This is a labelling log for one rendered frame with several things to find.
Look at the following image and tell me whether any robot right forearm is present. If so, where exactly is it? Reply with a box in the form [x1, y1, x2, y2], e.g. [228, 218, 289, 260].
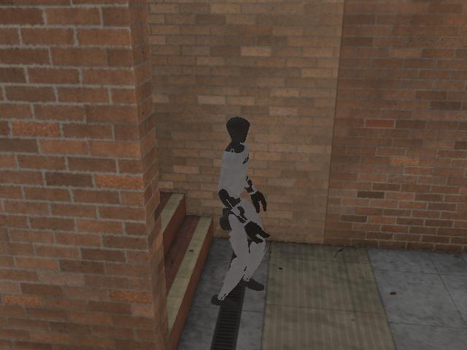
[218, 189, 251, 226]

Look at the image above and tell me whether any robot head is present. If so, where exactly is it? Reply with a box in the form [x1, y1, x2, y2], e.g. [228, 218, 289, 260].
[225, 117, 250, 153]

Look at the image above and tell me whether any left robot hand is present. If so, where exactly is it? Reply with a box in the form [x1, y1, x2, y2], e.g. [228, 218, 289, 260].
[251, 191, 267, 213]

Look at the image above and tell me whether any right robot hand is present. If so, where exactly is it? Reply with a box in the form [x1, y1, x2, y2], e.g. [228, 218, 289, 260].
[244, 221, 270, 244]

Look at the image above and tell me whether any right robot shin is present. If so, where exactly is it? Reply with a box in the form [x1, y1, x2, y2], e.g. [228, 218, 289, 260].
[217, 262, 247, 300]

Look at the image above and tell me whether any robot right upper arm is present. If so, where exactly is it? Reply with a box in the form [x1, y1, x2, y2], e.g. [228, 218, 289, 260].
[217, 153, 236, 196]

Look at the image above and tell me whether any robot left forearm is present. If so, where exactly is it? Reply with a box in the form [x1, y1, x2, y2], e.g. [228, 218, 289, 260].
[244, 176, 257, 195]

